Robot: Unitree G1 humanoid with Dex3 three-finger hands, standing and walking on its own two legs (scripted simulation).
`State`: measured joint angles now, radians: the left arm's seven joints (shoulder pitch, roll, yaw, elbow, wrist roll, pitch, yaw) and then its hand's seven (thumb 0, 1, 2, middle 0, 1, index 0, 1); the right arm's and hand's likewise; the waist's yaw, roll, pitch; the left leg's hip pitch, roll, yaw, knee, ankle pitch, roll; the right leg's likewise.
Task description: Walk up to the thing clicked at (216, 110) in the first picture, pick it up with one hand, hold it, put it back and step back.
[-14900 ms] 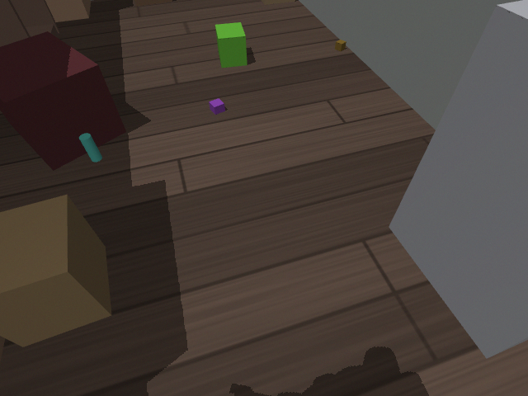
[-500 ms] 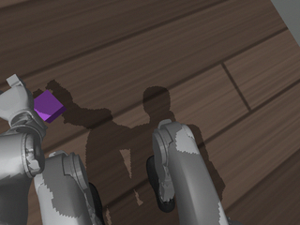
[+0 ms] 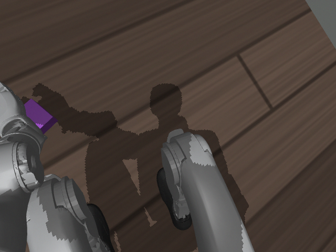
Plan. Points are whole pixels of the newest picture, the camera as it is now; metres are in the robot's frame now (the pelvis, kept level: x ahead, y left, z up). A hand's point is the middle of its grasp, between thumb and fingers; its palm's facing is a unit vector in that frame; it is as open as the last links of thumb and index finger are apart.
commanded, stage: close in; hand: left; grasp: from above
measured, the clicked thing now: (35, 119) +0.49 +0.22 -0.30
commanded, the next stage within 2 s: rest palm in 0.26 s
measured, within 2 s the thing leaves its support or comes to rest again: neither
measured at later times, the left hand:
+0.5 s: hand (25, 122) +0.46 +0.21 -0.21, palm faces -0.39 -0.25 -0.89, open 13.9 cm
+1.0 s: hand (34, 120) +0.47 +0.21 -0.26, palm faces -0.35 -0.28 -0.89, open 13.6 cm
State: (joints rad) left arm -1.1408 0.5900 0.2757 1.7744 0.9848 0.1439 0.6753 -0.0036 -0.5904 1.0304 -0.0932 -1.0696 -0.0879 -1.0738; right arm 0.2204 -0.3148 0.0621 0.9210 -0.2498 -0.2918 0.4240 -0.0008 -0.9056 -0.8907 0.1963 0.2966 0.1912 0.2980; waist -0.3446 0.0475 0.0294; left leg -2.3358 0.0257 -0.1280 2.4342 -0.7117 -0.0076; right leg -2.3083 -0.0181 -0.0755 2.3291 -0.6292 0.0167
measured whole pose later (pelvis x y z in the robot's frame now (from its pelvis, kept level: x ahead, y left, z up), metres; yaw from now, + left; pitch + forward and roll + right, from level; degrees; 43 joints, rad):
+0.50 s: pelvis +0.00 +0.00 +0.00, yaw -1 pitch +34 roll -8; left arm -1.18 0.62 0.21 1.88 1.04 0.09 0.73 0.00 -0.54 1.01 -0.09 -1.11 -0.10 -1.09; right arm 0.17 -0.33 0.09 0.90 -0.27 -0.34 0.42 0.00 -0.91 -0.90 0.20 0.30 0.19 0.30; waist -0.37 0.01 0.04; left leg -2.34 0.02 -0.14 2.45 -0.71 -0.01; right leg -2.30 -0.02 -0.09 2.33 -0.63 0.02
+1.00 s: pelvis +0.00 +0.01 -0.01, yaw -4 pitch +32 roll -12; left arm -1.19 0.75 0.23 1.89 1.00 0.07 0.81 0.00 -0.51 1.04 -0.11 -1.13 -0.12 -1.12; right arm 0.15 -0.34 0.19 0.83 -0.29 -0.38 0.49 0.00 -0.91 -0.90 0.20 0.30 0.19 0.30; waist -0.43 -0.05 0.16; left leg -2.34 0.02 -0.20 2.51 -0.74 0.00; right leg -2.27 -0.01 -0.14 2.34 -0.63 0.03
